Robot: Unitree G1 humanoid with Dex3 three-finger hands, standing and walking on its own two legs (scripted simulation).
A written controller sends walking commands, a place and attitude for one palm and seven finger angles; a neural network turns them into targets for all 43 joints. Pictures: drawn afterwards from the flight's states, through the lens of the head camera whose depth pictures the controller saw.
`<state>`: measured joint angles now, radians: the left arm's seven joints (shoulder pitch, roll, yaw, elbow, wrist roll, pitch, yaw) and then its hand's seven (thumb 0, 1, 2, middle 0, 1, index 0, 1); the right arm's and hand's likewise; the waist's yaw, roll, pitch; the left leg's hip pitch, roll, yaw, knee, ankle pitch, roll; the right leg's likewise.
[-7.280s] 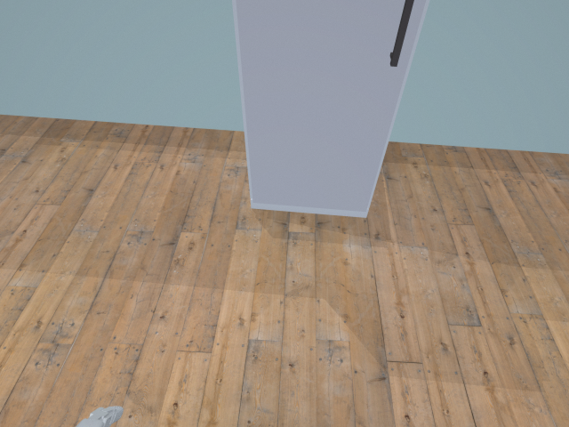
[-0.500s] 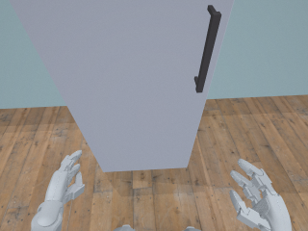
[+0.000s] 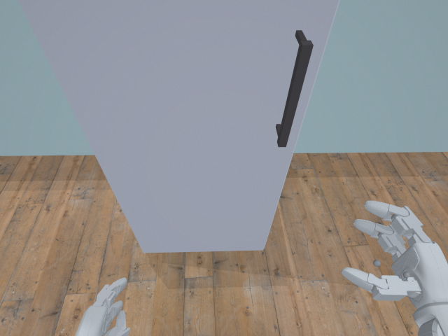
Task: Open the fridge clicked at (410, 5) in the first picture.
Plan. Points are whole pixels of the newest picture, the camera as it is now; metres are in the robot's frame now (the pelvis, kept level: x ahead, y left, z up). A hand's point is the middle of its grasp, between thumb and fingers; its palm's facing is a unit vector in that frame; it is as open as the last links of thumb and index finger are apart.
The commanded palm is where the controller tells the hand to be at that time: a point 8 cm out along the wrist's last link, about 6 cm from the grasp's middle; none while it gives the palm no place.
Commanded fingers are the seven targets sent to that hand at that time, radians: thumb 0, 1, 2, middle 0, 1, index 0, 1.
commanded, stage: raise the hand to about handle height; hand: right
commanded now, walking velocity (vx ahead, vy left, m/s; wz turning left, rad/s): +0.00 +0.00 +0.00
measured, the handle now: (289, 95) +0.53 -0.10 +0.16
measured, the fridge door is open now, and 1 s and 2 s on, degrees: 0 0 0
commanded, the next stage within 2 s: move the hooked fingers beside the handle in 1.18 s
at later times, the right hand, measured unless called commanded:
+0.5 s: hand (424, 214) +0.27 -0.25 +0.16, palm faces +0.01 +1.00 -0.08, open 13.9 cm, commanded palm +0.24 -0.30 +0.17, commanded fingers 0.00 0.50 -0.30 0.30 1.20 0.30 1.20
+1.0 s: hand (426, 189) +0.30 -0.25 +0.18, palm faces +0.00 +1.00 -0.07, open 14.0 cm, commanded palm +0.26 -0.30 +0.19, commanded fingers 0.00 0.50 -0.30 0.30 1.20 0.30 1.20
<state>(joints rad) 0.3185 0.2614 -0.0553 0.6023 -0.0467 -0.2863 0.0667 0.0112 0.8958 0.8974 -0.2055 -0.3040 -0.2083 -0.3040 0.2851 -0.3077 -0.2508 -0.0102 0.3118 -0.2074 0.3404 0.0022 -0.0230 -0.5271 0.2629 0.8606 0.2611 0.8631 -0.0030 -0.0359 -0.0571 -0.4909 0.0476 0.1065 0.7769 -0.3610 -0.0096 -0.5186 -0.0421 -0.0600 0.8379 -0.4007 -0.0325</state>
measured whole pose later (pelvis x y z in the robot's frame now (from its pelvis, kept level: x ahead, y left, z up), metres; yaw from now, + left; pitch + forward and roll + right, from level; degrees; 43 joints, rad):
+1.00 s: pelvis +0.02 +0.02 +0.03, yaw +0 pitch -1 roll +1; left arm 0.26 0.29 -0.07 0.60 -0.07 -0.25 0.09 0.01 0.90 0.90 -0.20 -0.30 -0.20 -0.30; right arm -0.08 -0.46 -0.46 0.21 0.35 0.05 0.52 -0.01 0.50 -0.30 0.30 1.20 0.30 1.20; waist -0.04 -0.04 -0.01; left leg -0.21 0.02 0.10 0.51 -0.27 0.01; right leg -0.22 -0.04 -0.07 0.54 -0.29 -0.01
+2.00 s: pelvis +0.02 +0.02 +0.03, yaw +1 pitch +1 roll +0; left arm 0.27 0.28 -0.06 0.64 -0.08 -0.19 0.11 0.01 0.90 0.90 -0.20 -0.30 -0.21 -0.30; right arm -0.33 -0.40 -0.34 0.41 0.27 0.04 0.40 -0.01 0.50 -0.30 0.30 1.20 0.30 1.20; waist -0.01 -0.03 -0.02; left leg -0.25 0.03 0.09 0.51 -0.27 0.00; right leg -0.25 -0.03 -0.08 0.53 -0.29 -0.01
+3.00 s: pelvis +0.02 +0.01 +0.02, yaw +3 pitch +7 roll +1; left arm 0.38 0.28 -0.04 0.68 -0.05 -0.07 0.06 0.01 0.90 0.90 -0.20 -0.30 -0.21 -0.30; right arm -0.81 -0.43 -0.33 1.00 0.17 -0.16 0.29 -0.01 0.50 -0.30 0.30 1.20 0.30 1.20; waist 0.09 -0.02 -0.04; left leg -0.42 0.02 0.06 0.57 -0.27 0.01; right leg -0.41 -0.05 -0.10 0.60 -0.31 -0.01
